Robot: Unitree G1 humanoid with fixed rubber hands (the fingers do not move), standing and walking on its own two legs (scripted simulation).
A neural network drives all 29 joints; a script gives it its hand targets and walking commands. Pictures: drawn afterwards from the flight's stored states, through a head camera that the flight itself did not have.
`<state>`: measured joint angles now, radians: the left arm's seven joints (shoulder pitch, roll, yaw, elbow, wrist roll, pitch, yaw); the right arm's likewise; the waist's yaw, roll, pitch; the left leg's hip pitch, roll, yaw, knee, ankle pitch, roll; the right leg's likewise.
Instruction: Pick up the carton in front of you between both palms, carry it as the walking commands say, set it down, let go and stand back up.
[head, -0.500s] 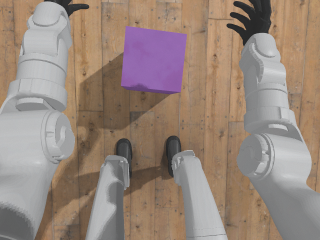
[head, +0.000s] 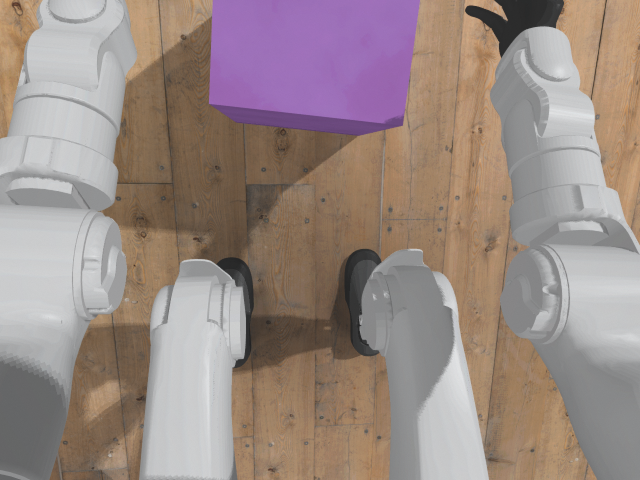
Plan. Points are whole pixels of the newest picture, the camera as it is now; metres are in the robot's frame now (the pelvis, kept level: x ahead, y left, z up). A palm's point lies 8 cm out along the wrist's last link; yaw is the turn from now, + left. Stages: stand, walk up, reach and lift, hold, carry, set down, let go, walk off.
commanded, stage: reach and lift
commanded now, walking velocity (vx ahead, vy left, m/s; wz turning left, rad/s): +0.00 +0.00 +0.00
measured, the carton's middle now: (309, 46) +0.56 -0.01 -0.33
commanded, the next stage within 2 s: none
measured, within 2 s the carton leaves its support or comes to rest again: leaves its support in 1.22 s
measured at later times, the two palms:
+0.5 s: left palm (154, 15) +0.57 +0.16 -0.26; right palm (459, 45) +0.55 -0.19 -0.26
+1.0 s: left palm (177, 17) +0.57 +0.14 -0.25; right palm (443, 44) +0.54 -0.17 -0.25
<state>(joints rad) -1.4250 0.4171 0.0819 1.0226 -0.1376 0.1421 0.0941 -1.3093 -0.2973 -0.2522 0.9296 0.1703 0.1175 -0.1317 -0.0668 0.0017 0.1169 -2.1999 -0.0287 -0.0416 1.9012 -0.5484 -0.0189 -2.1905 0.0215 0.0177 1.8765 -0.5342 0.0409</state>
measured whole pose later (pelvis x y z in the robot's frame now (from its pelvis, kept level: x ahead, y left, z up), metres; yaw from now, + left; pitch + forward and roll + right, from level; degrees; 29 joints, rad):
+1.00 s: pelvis -0.02 +0.00 -0.08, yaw +1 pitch +35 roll -2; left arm -1.67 0.35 0.12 1.20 -0.08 0.14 0.08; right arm -1.59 -0.28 -0.28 1.11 0.07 0.13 -0.10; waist -0.05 0.01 0.47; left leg -2.24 -0.05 -0.05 2.22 -0.58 -0.03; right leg -2.23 0.02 0.01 2.19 -0.57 0.04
